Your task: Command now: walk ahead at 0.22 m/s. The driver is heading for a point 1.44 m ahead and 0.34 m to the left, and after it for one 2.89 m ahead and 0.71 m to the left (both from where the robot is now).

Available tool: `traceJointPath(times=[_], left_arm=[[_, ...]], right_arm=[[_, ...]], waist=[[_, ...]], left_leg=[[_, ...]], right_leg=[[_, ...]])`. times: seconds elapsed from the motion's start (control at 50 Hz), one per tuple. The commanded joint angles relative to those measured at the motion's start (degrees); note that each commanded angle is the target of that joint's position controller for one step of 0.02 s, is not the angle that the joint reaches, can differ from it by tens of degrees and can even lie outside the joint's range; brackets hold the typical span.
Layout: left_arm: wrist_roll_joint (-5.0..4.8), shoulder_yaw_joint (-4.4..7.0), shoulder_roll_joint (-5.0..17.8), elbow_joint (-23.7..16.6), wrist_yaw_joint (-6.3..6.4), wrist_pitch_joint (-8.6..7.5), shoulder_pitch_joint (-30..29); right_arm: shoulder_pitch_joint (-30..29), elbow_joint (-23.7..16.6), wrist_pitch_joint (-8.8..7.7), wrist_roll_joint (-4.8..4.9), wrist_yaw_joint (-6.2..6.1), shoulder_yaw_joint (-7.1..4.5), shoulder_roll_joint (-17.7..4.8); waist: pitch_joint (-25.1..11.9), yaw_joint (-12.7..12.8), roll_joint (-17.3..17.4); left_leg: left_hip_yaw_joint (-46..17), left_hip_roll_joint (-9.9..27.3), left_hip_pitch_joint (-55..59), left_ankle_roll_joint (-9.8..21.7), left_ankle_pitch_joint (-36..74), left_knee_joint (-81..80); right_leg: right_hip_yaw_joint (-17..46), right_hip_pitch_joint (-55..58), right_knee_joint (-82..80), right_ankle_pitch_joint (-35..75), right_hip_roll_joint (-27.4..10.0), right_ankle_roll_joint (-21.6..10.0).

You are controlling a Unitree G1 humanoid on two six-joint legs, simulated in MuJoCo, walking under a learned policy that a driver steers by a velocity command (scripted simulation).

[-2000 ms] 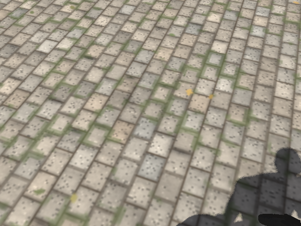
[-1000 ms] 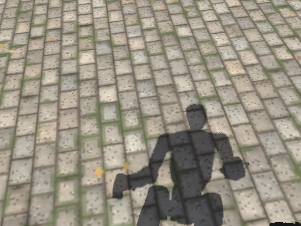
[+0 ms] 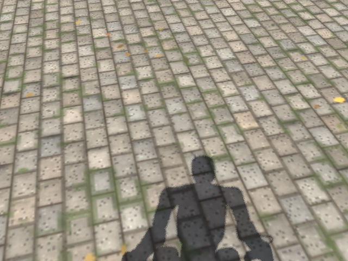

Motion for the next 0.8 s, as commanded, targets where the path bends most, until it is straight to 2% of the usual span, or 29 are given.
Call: traceJointPath(times=[0.02,0.06,0.08,0.1,0.12,0.14,0.16,0.18,0.2,0.22,0.24,0.26,0.3,0.34,0.38,0.46,0.52,0.56,0.58,0.6,0.62,0.64,0.66,0.68,0.7,0.72,0.74,0.76,0.8], left_arm=[[-0.66,2.86,11.63,-1.43,0.5,-1.96,2.57],[-0.94,2.65,10.43,-1.59,0.22,-2.56,0.35],[-1.21,2.59,10.24,-1.97,-0.03,-2.41,-1.9],[-0.99,2.46,9.75,-2.56,-0.2,-2.43,-3.29],[-0.75,1.68,7.28,-3.93,-0.27,-2.81,-5.27],[-0.7,1.25,4.85,-6.1,0.06,-3.67,-4.97],[-1.67,1.89,7.23,-6.32,-0.11,-4.48,-5.52],[-2.47,2.04,7.65,-5.88,-0.66,-5.04,-4.85],[-2.32,2.02,7.25,-5.06,-0.91,-5.34,-4.46],[-1.74,2.39,7.52,-5.05,-0.99,-5.43,-5.34],[-1.1,2.78,7.84,-5.04,-1.21,-5.24,-6.04],[-0.86,2.79,7.13,-4.97,-1.54,-4.97,-6.02],[-0.47,2.58,5.77,-5.67,-1.87,-4.35,-8.21],[-0.4,2.03,4.56,-7.55,-1.86,-4.03,-13.06],[-0.52,1.43,3.75,-8.92,-2.16,-4.08,-17.3],[-0.98,0.94,4.35,-10.79,-3.2,-4.29,-23.33],[-1.03,1.15,5.81,-12.13,-4.03,-4.72,-25.18],[-0.9,2.26,8.36,-11.52,-4.01,-5.07,-20.49],[-0.94,3.46,10.42,-9.54,-3.64,-5.1,-13.01],[-0.95,4.8,13.16,-6.54,-2.95,-4.99,-1.64],[0.74,6.09,19.06,-4.87,-2.46,-4.82,6.86],[0.7,5.01,16.11,-4.05,-2.87,-4.66,8.1],[0.29,3.63,11.92,-4.53,-2.96,-4.92,2.96],[0.15,2.88,9.54,-5.33,-2.87,-5.13,-2.32],[0.4,2.32,7.8,-5.35,-3.08,-5.53,-6.43],[0.93,1.94,6.24,-5.16,-3.26,-6.04,-8.87],[1.34,1.88,5.6,-4.61,-3.41,-6.22,-10.01],[1.33,1.94,5.32,-4.06,-3.4,-6.41,-10.09],[1.4,2.32,6.74,-3.01,-2.96,-6.78,-9.49]], right_arm=[[-7.73,-5.19,-3.49,1.01,0.83,-0.78,-4.53],[-4.5,-4.05,-5.19,1.34,1.92,-0.9,-4.38],[0.53,-1.73,-5.58,1.37,2.25,-1.26,-4.4],[6.59,1.16,-5.57,0.89,2.33,-2.17,-5.8],[13.5,2.75,-5.65,0.52,2.19,-3.49,-9.83],[20.45,4.08,-5.76,0.49,2.78,-4.7,-15.62],[16.9,3.29,-6.32,-0.36,2.95,-2.69,-10.48],[12.37,1.84,-6.72,-0.34,2.91,-1.76,-7.68],[9.66,0.68,-6.89,-0.47,2.99,-1.34,-6.83],[8.4,0.17,-6.85,-0.36,3.07,-0.95,-6.36],[8.59,0.25,-6.61,-0.55,2.98,-0.36,-5.08],[9.9,0.62,-6.26,-0.69,2.79,-0.11,-4.79],[12.18,1.17,-5.8,-0.66,2.12,-0.06,-6.02],[12.63,1.03,-5.41,-0.87,1.39,-0.22,-7.72],[12.96,0.77,-5.12,-0.93,0.94,-0.29,-8.49],[16.15,1.73,-4.97,-0.15,0.71,-0.46,-8.57],[16.53,2.08,-4.52,0.31,0.63,-0.91,-8.84],[14.97,1.42,-4.06,0.2,0.64,-1.46,-10.31],[13.75,0.92,-3.7,-0.03,0.72,-1.47,-10.42],[12.76,-0.12,-3.45,-0.57,0.79,-0.96,-9.36],[18.47,-1.64,-3.93,-1.1,1.2,0.88,-2.71],[20.81,-0.65,-5.05,0.54,1.34,1.61,-0.49],[15.32,-2.03,-5.79,2.28,1.34,-0.34,-7.18],[10.71,-3.67,-5.99,2.7,1.07,-0.78,-8.39],[9.02,-3.96,-5.73,1.97,0.64,-0.96,-7.45],[9.93,-3.63,-4.96,1.28,0.37,-1.46,-6.48],[11.58,-3.31,-4.04,1.23,0.45,-1.45,-4.82],[12.23,-3.26,-3.23,1.32,0.5,-1.46,-3.51],[10.18,-4.85,-2.0,1.22,0.31,-1.76,-3.33]], waist=[[11.92,2.01,-11.08],[10.62,-0.43,-9.91],[8.52,-3.1,-8.59],[5.31,-5.24,-6.73],[2.38,-7.83,2.78],[-1.64,-8.89,18.47],[0.05,-6.61,12.37],[3.55,-4.42,8.38],[3.86,-3.21,5.59],[4.85,-2.64,4.01],[4.33,-2.36,4.07],[3.72,-2.28,4.87],[3.8,-2.61,4.25],[5.05,-3.25,3.31],[5.82,-4.08,3.95],[7.85,-5.17,4.39],[7.99,-3.79,4.18],[4.16,-0.02,5.58],[-0.67,4.17,6.04],[-7.99,9.22,5.42],[-19.01,7.99,-6.49],[-26.21,7.1,-15.5],[-15.68,6.66,-10.83],[-8.14,5.02,-8.17],[-3.68,2.98,-4.73],[-2.14,0.84,-5.5],[-1.33,-0.7,-6.32],[-0.72,-1.34,-6.04],[1.44,-2.0,-4.96]], left_leg=[[1.45,0.8,-12.37,2.67,-4.27,7.05],[1.83,1.67,-8.52,4.35,-4.21,-0.52],[3.67,0.03,1.8,4.45,1.09,-7.21],[3.41,-1.58,12.58,3.93,6.16,-8.39],[-9.93,5.82,20.71,6.93,1.46,-15.26],[-35.01,18.38,29.19,15.34,-3.95,-25.35],[-40.53,21.35,27.54,16.89,-6.15,-27.1],[-33.91,20.09,24.81,15.21,-5.04,-26.43],[-27.63,17.48,23.14,13.11,-3.43,-26.87],[-22.81,16.06,21.94,11.73,1.56,-27.59],[-18.12,14.02,20.65,10.38,6.69,-28.27],[-15.03,12.77,20.15,10.01,10.91,-28.73],[-11.29,12.04,19.89,10.67,18.08,-29.56],[-8.97,11.86,18.27,10.98,20.72,-30.7],[-6.4,10.99,15.73,10.48,20.68,-31.73],[-4.04,12.01,15.14,10.33,20.09,-32.61],[-4.09,14.43,20.1,9.34,25.28,-29.6],[-4.36,14.73,21.77,8.28,40.92,-22.79],[-3.19,12.92,20.25,7.13,49.65,-14.11],[-1.86,9.82,12.18,5.19,46.03,-0.77],[1.09,2.02,-8.58,1.87,21.51,21.94],[-5.03,-3.25,-17.29,1.27,-11.57,35.43],[-7.74,0.37,-22.12,2.24,-9.36,40.41],[-5.62,3.4,-23.17,3.07,-4.22,39.92],[-4.95,5.75,-20.61,3.09,0.33,36.83],[-5.42,7.64,-16.89,3.2,3.3,33.67],[-5.52,8.43,-13.73,3.2,4.64,32.42],[-5.23,8.7,-12.78,3.18,5.02,31.66],[-5.28,9.05,-15.51,2.72,7.75,29.89]], right_leg=[[24.42,-5.95,-21.5,-18.38,-17.74,-12.4],[19.7,-3.98,-18.28,-8.55,-16.29,-10.71],[14.91,-7.8,-15.67,-4.26,-13.3,-8.65],[10.52,-12.27,-10.62,3.02,-9.73,-6.72],[2.47,-18.68,5.27,10.49,-3.44,-3.01],[-2.31,-29.83,24.02,-2.46,3.47,0.56],[4.04,-35.39,34.66,-8.76,1.34,-0.27],[5.07,-37.91,38.0,-4.25,-1.77,-1.96],[4.15,-37.7,37.19,1.29,-4.14,-3.1],[3.23,-37.9,34.43,5.59,-5.87,-3.35],[2.35,-35.66,31.92,8.58,-6.99,-3.16],[1.27,-34.18,29.9,10.29,-7.19,-2.55],[-0.68,-34.77,25.61,12.79,-7.09,-0.66],[-1.53,-35.44,18.2,16.0,-6.8,0.86],[-2.49,-32.89,10.58,21.01,-5.83,1.41],[-3.45,-28.79,2.44,26.32,-4.19,0.68],[-2.31,-27.77,-0.89,23.97,-3.82,-1.55],[-3.25,-19.46,-1.77,20.32,-1.39,-3.08],[-4.34,-9.29,-2.03,19.45,0.27,-4.4],[-1.86,7.29,-0.57,18.97,-2.14,-6.29],[19.49,31.12,-1.57,10.33,-17.94,-12.87],[41.18,34.15,-13.67,-1.07,-25.54,-16.96],[35.49,24.9,-16.51,-5.32,-23.34,-13.45],[26.44,15.69,-17.7,-2.8,-21.58,-11.09],[19.11,6.79,-19.74,3.61,-19.37,-9.84],[12.96,1.36,-21.37,8.18,-17.05,-8.54],[8.99,-2.26,-22.84,10.07,-15.67,-8.07],[6.16,-4.14,-24.02,11.85,-15.12,-8.34],[1.92,-5.89,-25.97,14.96,-15.25,-9.27]])
Keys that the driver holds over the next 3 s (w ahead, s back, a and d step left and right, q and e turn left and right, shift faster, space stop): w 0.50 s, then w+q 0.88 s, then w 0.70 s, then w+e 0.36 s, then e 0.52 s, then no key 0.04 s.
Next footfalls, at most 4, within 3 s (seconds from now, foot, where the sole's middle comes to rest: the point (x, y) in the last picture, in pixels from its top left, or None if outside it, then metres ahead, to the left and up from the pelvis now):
0.60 right None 0.43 -0.13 -0.77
1.16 left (142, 226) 0.68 0.17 -0.77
1.66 right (157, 156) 1.05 0.12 -0.77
2.20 left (88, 136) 1.18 0.48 -0.77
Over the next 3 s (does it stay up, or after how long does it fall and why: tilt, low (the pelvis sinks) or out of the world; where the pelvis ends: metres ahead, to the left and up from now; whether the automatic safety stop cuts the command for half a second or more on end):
stays up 1.38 0.40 0.00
